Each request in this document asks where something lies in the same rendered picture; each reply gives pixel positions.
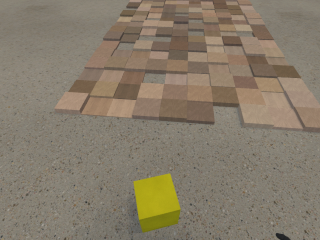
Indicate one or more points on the carton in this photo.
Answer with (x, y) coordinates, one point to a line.
(157, 202)

